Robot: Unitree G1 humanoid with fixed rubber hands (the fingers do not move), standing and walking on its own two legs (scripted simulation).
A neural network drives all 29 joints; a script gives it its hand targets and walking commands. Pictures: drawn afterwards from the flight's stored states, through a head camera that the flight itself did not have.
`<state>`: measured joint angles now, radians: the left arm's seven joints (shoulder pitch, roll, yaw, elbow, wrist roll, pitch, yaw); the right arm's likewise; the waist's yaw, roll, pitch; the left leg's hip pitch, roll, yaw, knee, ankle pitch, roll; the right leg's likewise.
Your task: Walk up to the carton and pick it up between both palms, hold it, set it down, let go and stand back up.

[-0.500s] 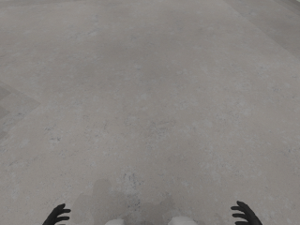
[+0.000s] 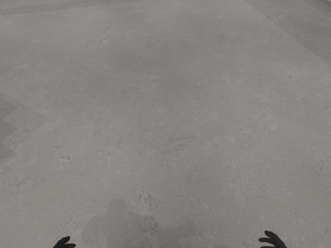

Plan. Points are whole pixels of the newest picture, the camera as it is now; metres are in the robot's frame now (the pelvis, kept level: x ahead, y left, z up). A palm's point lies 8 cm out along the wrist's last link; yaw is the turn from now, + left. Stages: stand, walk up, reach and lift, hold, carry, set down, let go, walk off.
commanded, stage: stand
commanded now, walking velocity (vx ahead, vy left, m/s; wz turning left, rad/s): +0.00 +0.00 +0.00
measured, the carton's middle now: out of the picture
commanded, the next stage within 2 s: walk up in 1.46 s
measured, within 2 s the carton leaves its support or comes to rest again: neither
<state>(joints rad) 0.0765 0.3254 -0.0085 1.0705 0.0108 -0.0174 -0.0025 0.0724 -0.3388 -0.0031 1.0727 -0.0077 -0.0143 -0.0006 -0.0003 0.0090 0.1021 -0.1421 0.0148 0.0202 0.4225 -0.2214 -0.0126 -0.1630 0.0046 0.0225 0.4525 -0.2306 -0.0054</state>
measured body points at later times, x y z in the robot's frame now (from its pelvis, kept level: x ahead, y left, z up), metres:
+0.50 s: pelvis +0.00 +0.00 +0.00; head +0.02 +0.00 +0.45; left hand +0.10 +0.29 -0.13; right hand +0.09 -0.30 -0.13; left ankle +0.01 +0.13 -0.74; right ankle +0.01 -0.12 -0.74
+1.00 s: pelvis +0.00 +0.00 +0.01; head +0.02 +0.00 +0.45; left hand +0.09 +0.30 -0.13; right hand +0.09 -0.29 -0.13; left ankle +0.01 +0.13 -0.74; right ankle +0.01 -0.12 -0.74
